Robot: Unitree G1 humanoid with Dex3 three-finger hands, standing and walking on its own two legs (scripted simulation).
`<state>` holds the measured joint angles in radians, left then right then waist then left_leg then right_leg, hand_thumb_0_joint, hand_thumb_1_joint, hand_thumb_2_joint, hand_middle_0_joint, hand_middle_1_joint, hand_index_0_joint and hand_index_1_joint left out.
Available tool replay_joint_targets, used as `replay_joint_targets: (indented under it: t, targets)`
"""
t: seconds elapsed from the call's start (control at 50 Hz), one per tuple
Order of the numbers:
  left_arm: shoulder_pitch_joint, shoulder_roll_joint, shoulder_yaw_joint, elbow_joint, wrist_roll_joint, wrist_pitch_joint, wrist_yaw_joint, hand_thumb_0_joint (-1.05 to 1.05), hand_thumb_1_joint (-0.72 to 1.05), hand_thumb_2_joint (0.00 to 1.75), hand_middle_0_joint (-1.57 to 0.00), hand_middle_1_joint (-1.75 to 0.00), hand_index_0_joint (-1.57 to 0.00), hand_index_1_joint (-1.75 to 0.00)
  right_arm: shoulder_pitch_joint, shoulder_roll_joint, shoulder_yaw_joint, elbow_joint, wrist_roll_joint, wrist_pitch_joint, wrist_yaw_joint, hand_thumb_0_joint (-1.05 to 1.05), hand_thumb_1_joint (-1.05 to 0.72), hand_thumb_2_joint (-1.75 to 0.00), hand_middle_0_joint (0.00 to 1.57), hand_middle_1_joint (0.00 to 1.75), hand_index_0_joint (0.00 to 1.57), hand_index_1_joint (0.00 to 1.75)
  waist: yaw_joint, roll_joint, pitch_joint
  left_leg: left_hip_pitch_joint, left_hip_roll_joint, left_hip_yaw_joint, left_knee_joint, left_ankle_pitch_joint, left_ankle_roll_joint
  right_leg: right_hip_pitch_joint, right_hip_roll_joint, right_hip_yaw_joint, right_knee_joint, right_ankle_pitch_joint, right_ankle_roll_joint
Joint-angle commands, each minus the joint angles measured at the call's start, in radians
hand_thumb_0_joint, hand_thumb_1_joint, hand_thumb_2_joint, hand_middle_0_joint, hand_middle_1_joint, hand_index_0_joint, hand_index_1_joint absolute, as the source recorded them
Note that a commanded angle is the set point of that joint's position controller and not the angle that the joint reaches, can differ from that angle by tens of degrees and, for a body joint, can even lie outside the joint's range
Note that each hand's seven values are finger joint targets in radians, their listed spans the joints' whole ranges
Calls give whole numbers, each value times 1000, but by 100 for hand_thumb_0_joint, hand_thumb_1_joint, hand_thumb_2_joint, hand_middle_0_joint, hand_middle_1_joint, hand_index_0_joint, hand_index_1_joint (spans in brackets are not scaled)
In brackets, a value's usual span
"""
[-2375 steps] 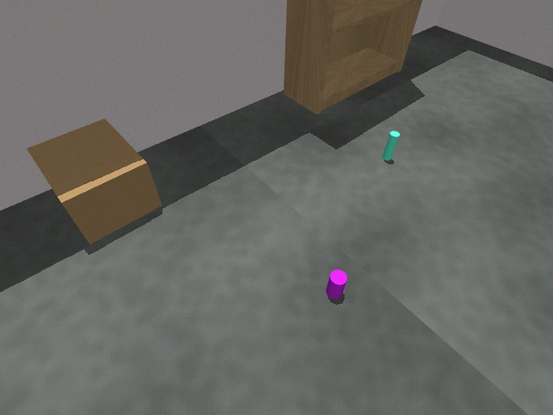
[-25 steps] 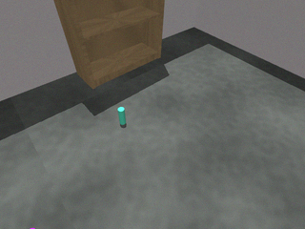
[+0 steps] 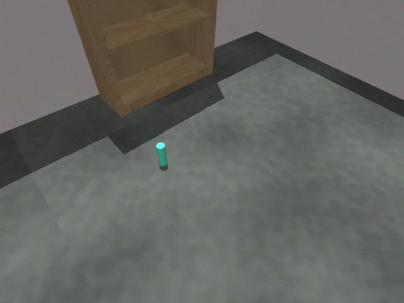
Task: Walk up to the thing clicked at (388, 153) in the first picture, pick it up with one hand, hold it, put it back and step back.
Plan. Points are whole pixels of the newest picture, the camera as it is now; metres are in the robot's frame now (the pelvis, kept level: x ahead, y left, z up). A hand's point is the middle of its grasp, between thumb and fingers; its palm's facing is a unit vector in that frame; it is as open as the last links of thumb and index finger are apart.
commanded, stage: step back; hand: left
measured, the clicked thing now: (161, 154) +1.04 +0.23 -0.69
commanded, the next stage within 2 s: stand in 0.16 s
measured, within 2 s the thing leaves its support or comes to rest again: neither
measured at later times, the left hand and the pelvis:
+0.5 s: hand out of the picture +0.09 +0.24 -0.14, palm faces -0.02 -0.94 -0.33, open 7.4 cm; pelvis -0.01 +0.00 +0.01, yaw +0 degrees
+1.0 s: hand out of the picture +0.05 +0.25 -0.14, palm faces -0.01 -0.94 -0.35, open 7.4 cm; pelvis -0.02 -0.01 +0.01, yaw +1 degrees
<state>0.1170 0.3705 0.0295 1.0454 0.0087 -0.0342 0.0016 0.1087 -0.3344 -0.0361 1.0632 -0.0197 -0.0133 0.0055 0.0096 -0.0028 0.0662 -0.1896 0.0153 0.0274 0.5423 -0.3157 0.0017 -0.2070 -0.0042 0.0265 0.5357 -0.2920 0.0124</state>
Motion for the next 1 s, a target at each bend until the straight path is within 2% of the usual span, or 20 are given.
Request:
replay_joint_targets:
  t: [0.0,0.06,0.12,0.14,0.18,0.22,0.24,0.3,0.38,0.44,0.6,0.62,0.64,0.7,0.72,0.76,0.8,0.9,0.98]
  targets:
    - [-47,207,38,-53,-3,-14,18,0,90,90,-20,-30,-20,-30,-53,-224,-48,-52,3,-19,-19,0,-90,-90,20,30,20,30,-3,14,-143,42,110,-85,-86,407,45,77,-92,70,-39,390,-60]
    - [-56,208,36,-48,-1,-12,19,0,90,90,-20,-30,-20,-30,-71,-222,-47,-46,3,-16,-19,0,-90,-90,20,30,20,30,0,4,-140,45,108,-77,-102,382,44,84,-97,74,-49,390,-56]
    - [-74,213,36,-41,2,-11,18,0,90,90,-20,-30,-20,-30,-96,-213,-48,-43,2,-12,-16,0,-90,-90,20,30,20,30,-5,-19,-115,36,98,-67,-115,289,39,72,-105,91,-86,356,-57]
    - [-91,176,18,-23,-9,-5,15,0,90,90,-20,-30,-20,-30,-86,-219,-34,-37,15,-15,-15,0,-90,-90,20,30,20,30,-14,-15,-119,54,115,-116,-173,361,38,96,-109,85,-113,395,-42]
    - [-85,180,15,-15,-11,-2,15,0,90,90,-20,-30,-20,-30,-100,-221,-32,-27,15,-20,-12,0,-90,-90,20,30,20,30,-9,-3,-121,95,114,-109,-184,403,30,101,-107,79,-138,402,-32]
    - [-86,181,15,-5,-9,-2,16,0,90,90,-20,-30,-20,-30,-93,-223,-29,-16,15,-24,-14,0,-90,-90,20,30,20,30,-9,2,-149,143,125,-107,-185,496,26,123,-108,71,-138,451,-32]
    - [-96,182,14,-2,-9,-1,15,0,90,90,-20,-30,-20,-30,-98,-218,-26,-14,14,-25,-13,0,-90,-90,20,30,20,30,-10,6,-143,134,122,-103,-196,492,21,135,-109,68,-151,438,-29]
    - [-106,188,14,10,-7,-1,13,0,90,90,-20,-30,-20,-30,-112,-215,-22,-9,15,-23,-11,0,-90,-90,20,30,20,30,-10,7,-119,120,116,-100,-233,384,17,137,-111,73,-197,364,-22]
    - [-111,181,12,21,-2,-3,11,0,90,90,-20,-30,-20,-30,-119,-219,-21,-2,14,-20,-11,0,-90,-90,20,30,20,30,-12,13,-117,120,116,-96,-250,327,16,139,-117,75,-227,337,-20]
    - [-110,187,12,30,-1,-2,10,0,90,90,-20,-30,-20,-30,-114,-215,-17,4,13,-21,-10,0,-90,-90,20,30,20,30,-12,14,-98,97,112,-101,-279,260,9,137,-116,75,-240,279,-21]
    - [-91,186,10,43,1,-7,8,0,90,90,-20,-30,-20,-30,-100,-219,-14,17,11,-22,-7,0,-90,-90,20,30,20,30,-10,-4,-100,119,118,-108,-279,243,13,111,-121,77,-264,260,-21]
    - [-94,193,10,43,0,-6,8,0,90,90,-20,-30,-20,-30,-83,-214,-12,20,10,-22,-7,0,-90,-90,20,30,20,30,-19,-7,-93,109,114,-105,-285,224,9,104,-122,80,-268,241,-23]
    - [-86,187,10,45,0,-6,8,0,90,90,-20,-30,-20,-30,-97,-225,-16,19,10,-21,-8,0,-90,-90,20,30,20,30,-12,7,-92,119,115,-106,-278,214,12,94,-123,80,-272,231,-23]
    - [-80,195,11,48,2,-2,6,0,90,90,-20,-30,-20,-30,-74,-217,-12,24,9,-18,-6,0,-90,-90,20,30,20,30,-16,-1,-72,77,113,-112,-301,148,13,94,-117,79,-279,174,-23]
    - [-68,190,9,49,1,-3,6,0,90,90,-20,-30,-20,-30,-81,-221,-12,23,10,-18,-5,0,-90,-90,20,30,20,30,-9,0,-68,89,111,-115,-297,150,12,80,-115,77,-283,155,-23]
    - [-82,197,10,45,1,-3,6,0,90,90,-20,-30,-20,-30,-71,-218,-11,21,7,-18,-5,0,-90,-90,20,30,20,30,-15,-10,-73,79,113,-113,-293,158,12,86,-119,80,-276,164,-25]
    - [-56,185,7,49,0,-4,4,0,90,90,-20,-30,-20,-30,-71,-226,-11,23,9,-19,-6,0,-90,-90,20,30,20,30,-9,6,-78,82,114,-115,-289,168,15,92,-120,81,-280,193,-24]
    - [-58,195,6,45,-1,-5,5,0,90,90,-20,-30,-20,-30,-53,-221,-7,24,8,-18,-4,0,-90,-90,20,30,20,30,-13,-11,-66,75,110,-115,-287,159,13,77,-120,81,-282,163,-23]
    - [-52,197,5,42,0,-5,6,0,90,90,-20,-30,-20,-30,-55,-226,-6,22,9,-17,-5,0,-90,-90,20,30,20,30,-12,-4,-75,75,114,-118,-281,182,17,88,-123,80,-276,200,-25]
